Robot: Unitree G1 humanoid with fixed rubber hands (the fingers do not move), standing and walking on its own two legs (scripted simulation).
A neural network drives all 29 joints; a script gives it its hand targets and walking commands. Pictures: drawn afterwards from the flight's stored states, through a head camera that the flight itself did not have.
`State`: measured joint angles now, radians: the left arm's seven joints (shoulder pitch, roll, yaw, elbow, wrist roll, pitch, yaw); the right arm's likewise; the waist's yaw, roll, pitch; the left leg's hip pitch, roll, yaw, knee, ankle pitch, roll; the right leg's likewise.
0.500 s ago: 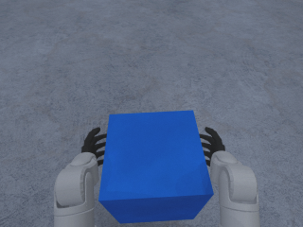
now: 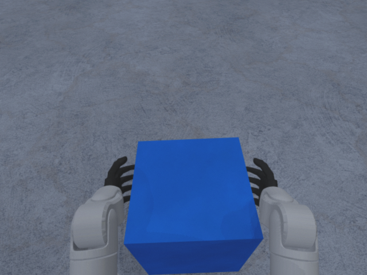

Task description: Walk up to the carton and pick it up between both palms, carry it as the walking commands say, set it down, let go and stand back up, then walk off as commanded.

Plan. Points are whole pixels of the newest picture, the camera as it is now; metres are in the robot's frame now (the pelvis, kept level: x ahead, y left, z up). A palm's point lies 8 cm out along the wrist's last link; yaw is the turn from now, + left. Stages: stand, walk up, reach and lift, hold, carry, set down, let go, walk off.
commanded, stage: carry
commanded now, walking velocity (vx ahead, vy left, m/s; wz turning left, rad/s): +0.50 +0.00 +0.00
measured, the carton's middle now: (191, 210) +0.27 -0.01 -0.01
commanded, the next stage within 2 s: none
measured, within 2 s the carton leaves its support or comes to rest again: neither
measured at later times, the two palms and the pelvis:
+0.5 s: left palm (131, 91) +0.60 +0.16 +0.06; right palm (233, 92) +0.58 -0.14 +0.06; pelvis +0.32 +0.03 +0.00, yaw -4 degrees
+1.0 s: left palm (158, 35) +0.91 +0.09 +0.08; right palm (237, 35) +0.90 -0.20 +0.07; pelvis +0.64 -0.05 +0.01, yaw +0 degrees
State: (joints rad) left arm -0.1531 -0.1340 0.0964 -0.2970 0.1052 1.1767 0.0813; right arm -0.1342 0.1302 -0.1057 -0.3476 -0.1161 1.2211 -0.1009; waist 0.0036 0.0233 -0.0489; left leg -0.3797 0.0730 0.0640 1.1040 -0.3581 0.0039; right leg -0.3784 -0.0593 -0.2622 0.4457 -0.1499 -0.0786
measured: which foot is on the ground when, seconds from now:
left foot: up 0.00-0.34, down 0.36-0.78, up 0.80-1.00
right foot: down 0.00-0.38, up 0.40-0.76, down 0.78-1.00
